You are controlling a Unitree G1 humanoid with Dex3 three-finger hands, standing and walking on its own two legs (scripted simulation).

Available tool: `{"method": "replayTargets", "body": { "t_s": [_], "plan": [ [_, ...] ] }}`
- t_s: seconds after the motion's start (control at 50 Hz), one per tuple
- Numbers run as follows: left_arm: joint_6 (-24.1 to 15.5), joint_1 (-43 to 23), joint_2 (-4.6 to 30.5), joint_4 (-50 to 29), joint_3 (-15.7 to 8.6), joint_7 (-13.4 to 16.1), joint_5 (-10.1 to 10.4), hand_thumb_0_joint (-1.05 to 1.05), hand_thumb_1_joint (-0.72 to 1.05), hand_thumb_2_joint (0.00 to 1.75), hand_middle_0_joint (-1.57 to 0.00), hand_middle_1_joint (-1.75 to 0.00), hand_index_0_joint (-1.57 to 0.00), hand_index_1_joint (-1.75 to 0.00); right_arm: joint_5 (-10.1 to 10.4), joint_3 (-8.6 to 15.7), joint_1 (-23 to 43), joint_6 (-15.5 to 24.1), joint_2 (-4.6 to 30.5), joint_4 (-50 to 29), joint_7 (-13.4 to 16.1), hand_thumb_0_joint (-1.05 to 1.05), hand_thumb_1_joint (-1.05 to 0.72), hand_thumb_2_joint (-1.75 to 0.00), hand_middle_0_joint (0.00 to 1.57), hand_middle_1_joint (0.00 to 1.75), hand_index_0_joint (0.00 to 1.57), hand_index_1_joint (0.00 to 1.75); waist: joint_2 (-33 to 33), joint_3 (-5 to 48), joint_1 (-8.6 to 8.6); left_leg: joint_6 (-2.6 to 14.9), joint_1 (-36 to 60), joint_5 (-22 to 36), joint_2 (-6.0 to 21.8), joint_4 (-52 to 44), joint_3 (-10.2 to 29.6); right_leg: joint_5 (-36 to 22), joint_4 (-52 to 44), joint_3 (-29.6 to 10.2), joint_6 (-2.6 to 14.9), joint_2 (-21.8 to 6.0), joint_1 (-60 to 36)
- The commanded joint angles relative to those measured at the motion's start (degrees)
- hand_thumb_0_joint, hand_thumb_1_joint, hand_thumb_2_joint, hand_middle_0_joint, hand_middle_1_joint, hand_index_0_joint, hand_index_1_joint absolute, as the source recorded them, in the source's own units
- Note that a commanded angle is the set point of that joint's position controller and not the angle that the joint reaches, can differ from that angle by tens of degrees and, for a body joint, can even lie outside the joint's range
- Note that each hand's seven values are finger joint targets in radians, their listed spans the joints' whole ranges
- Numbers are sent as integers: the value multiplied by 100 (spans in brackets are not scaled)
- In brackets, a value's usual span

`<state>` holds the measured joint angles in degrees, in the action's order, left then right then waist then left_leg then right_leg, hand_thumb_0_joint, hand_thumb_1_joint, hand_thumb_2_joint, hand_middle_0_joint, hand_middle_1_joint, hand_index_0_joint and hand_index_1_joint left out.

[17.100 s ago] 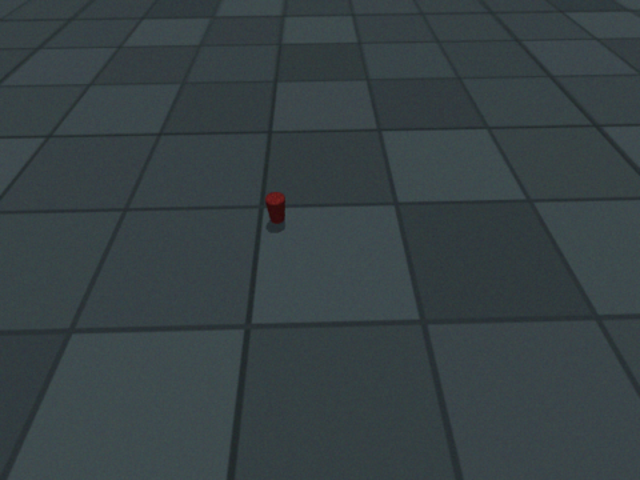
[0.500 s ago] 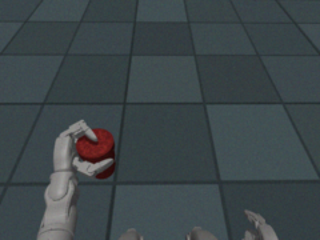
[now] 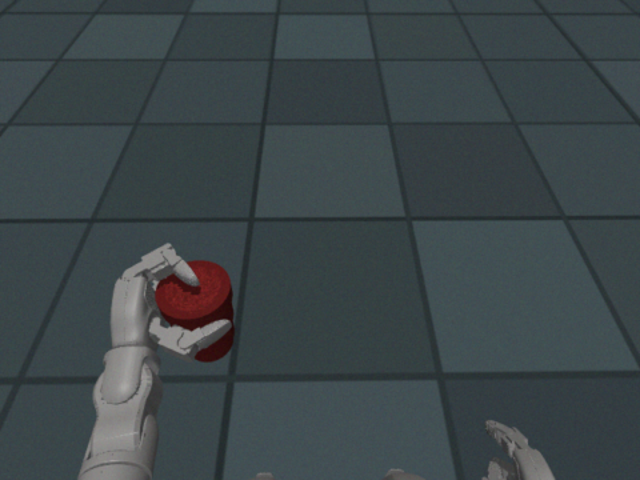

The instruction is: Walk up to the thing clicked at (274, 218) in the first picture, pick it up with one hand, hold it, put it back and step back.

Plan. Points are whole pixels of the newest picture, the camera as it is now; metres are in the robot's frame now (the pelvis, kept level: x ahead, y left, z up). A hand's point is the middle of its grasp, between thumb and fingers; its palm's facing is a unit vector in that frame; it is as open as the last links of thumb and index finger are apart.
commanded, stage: hold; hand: left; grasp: from the side
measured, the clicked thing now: (202, 317) +0.33 +0.17 +0.01
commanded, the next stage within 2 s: none
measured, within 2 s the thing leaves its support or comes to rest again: neither
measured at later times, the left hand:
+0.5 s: hand (188, 297) +0.32 +0.17 +0.07, palm faces +0.09 -1.00 -0.01, open 8.6 cm
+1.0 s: hand (189, 298) +0.32 +0.17 +0.07, palm faces +0.08 -1.00 +0.00, open 8.5 cm
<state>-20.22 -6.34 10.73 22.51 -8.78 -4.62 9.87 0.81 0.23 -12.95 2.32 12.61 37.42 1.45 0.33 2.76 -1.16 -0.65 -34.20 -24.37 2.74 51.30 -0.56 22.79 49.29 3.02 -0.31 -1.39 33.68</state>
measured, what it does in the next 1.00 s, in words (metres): stands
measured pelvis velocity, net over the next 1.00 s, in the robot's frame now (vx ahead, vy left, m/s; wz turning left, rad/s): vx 0.00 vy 0.00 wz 0.00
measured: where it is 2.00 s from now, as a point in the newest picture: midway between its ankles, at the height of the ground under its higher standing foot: outside the picture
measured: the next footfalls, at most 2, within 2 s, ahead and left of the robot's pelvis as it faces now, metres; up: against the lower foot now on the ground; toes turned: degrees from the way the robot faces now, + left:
none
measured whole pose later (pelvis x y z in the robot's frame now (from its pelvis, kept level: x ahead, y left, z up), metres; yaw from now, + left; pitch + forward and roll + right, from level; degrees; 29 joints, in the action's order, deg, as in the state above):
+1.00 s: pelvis +0.00 +0.00 +0.01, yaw +0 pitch +5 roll -1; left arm -20.5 -7.2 10.7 24.8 -8.8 -5.8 10.2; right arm 0.8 0.3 -13.3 2.5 12.7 39.0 1.3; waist 0.5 1.5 -0.9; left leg -0.8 -29.7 -22.2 2.5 47.1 -0.6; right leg 21.0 45.6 3.0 -0.1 -1.4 29.4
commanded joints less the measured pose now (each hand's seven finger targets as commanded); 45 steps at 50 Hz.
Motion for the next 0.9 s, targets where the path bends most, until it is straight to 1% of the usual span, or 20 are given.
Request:
{"method": "replayTargets", "body": {
  "t_s": [0.0,0.04,0.14,0.16,0.26,0.28,0.32,0.36,0.42,0.46,0.48,0.52,0.62,0.66,0.72,0.74,0.76,0.78,0.8,0.88],
  "plan": [
    [-359,-1455,770,-1244,-245,45,57,0,8,116,-130,-142,-132,-141,-19,323,43,202,788,-641,87,0,-93,-90,20,30,20,30,53,1509,-14,76,749,1258,-183,-814,53,-1433,-750,-65,77,146,-881],
    [-359,-1532,675,-1399,-141,34,74,0,7,116,-130,-142,-133,-141,-20,295,113,230,762,-677,72,0,-93,-90,20,30,20,30,102,1455,-52,77,789,1207,-189,-845,26,-1413,-787,-89,75,137,-884],
    [-337,-1410,750,-1267,-237,68,60,0,6,116,-129,-141,-131,-140,-16,317,145,216,783,-640,60,0,-93,-90,20,30,20,30,89,1333,-2,61,802,1024,-173,-1003,101,-1156,-844,-12,94,161,-876],
    [-332,-1395,675,-1302,-162,50,76,0,7,115,-128,-140,-131,-139,-7,320,139,223,796,-653,59,0,-92,-90,20,30,20,30,74,1302,1,55,819,982,-164,-1056,108,-1127,-844,3,101,174,-875],
    [-340,-1455,641,-1457,-80,32,101,0,6,116,-129,-142,-132,-141,2,313,156,243,795,-664,62,0,-92,-90,20,30,20,30,69,1344,-19,60,946,1265,-181,-1016,54,-1407,-896,-35,87,152,-1017],
    [-346,-1406,713,-1402,-197,41,93,0,5,117,-129,-142,-131,-141,-14,330,108,250,798,-614,69,0,-93,-90,20,30,20,30,42,1457,-17,57,1029,1374,-166,-1003,76,-1480,-864,-22,87,164,-1028],
    [-375,-1539,723,-1598,-209,33,129,0,5,116,-128,-141,-131,-140,-7,297,162,267,766,-659,64,0,-92,-90,20,30,20,30,86,1398,20,62,989,1286,-187,-1031,54,-1430,-921,-42,81,140,-1104],
    [-321,-1313,655,-1121,-193,35,96,0,6,116,-128,-141,-130,-141,-17,308,82,252,769,-571,65,0,-92,-90,20,30,20,30,-6,1271,-11,71,922,1275,-185,-1023,53,-1429,-925,-41,76,147,-1015],
    [-387,-1629,725,-1463,-219,25,101,0,7,117,-128,-142,-130,-141,-20,295,178,262,746,-654,68,0,-92,-90,20,30,20,30,-43,1327,-4,91,891,1182,-209,-1032,21,-1391,-1000,-65,48,116,-1148],
    [-358,-1456,651,-1346,-152,-1,95,0,9,117,-129,-142,-131,-141,-10,288,225,264,748,-680,65,0,-92,-90,20,30,20,30,-20,1229,26,94,879,1043,-227,-1066,-12,-1258,-1068,-92,53,105,-1100],
    [-344,-1331,705,-1146,-248,3,84,0,9,118,-129,-142,-131,-141,-14,325,152,255,780,-608,64,0,-92,-90,20,30,20,30,-64,1301,-1,96,907,1076,-215,-1085,18,-1276,-1042,-69,53,114,-1131],
    [-346,-1285,535,-1198,-74,-28,108,0,9,116,-129,-141,-131,-141,-15,322,122,253,782,-595,46,0,-92,-90,20,30,20,30,0,1300,-25,78,998,1238,-200,-1102,34,-1417,-989,-47,76,131,-1133],
    [-424,-1497,746,-1234,-319,-1,94,0,11,117,-128,-140,-130,-139,-22,311,184,259,759,-592,43,0,-92,-90,20,30,20,30,17,1309,10,84,955,1104,-208,-1097,24,-1284,-1016,-59,70,117,-1086],
    [-460,-1558,614,-1220,-161,-10,89,0,10,117,-128,-141,-130,-140,-30,317,193,274,783,-612,33,0,-92,-90,20,30,20,30,130,1170,-27,65,967,942,-190,-1163,56,-1107,-992,-25,92,147,-950],
    [-492,-1587,778,-1284,-276,-31,97,0,11,117,-128,-141,-131,-140,-32,340,124,266,814,-597,49,0,-92,-90,20,30,20,30,127,1523,-14,59,1120,1232,-182,-1106,69,-1360,-943,-30,96,154,-1093],
    [-488,-1569,617,-1370,-79,-61,106,0,11,117,-127,-141,-130,-140,-24,305,175,273,779,-635,50,0,-92,-90,20,30,20,30,127,1468,-20,53,1146,1292,-188,-1111,55,-1439,-963,-39,88,149,-1137],
    [-476,-1726,798,-1339,-255,-62,109,0,9,118,-129,-142,-131,-141,-36,320,114,276,794,-589,66,0,-92,-90,20,30,20,30,157,1557,-33,63,1122,1374,-197,-1064,46,-1527,-972,-52,78,142,-1151],
    [-418,-1509,590,-1048,-131,-55,108,0,10,119,-129,-142,-131,-141,-17,309,149,275,784,-586,55,0,-92,-90,20,30,20,30,-18,1246,-52,61,1018,1229,-180,-1126,69,-1384,-995,-19,78,157,-1066],
    [-397,-1461,701,-933,-263,-54,118,0,11,120,-129,-143,-131,-142,-23,322,103,275,800,-529,60,0,-92,-90,20,30,20,30,-13,1258,-19,78,968,1256,-190,-1088,45,-1416,-1003,-49,75,137,-1053],
    [-416,-1567,713,-1060,-227,-89,123,0,11,120,-130,-144,-133,-144,-24,328,100,264,809,-550,58,0,-92,-90,20,30,20,30,71,1318,-18,84,1008,1176,-205,-1125,19,-1353,-1032,-71,71,115,-1101]
  ]
}}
